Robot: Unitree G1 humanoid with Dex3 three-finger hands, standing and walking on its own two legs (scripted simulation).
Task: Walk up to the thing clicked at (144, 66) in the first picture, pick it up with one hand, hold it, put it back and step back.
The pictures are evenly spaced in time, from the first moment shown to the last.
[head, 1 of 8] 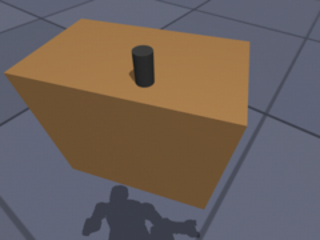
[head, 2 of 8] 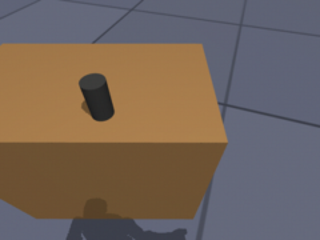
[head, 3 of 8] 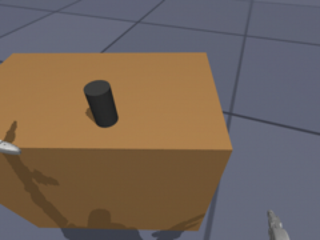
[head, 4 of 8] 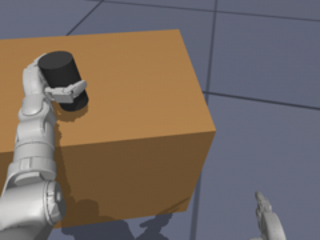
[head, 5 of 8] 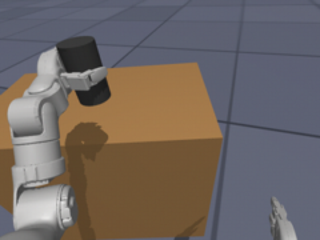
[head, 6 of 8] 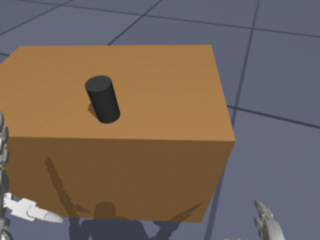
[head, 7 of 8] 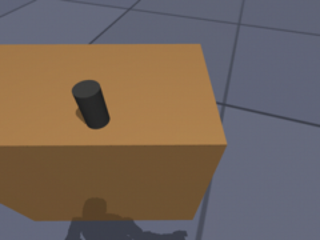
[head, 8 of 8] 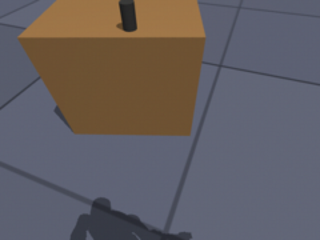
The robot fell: no
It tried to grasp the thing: yes
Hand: left
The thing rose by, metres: 0.24
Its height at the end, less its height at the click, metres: +0.00
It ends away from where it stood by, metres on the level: 0.02
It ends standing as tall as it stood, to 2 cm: yes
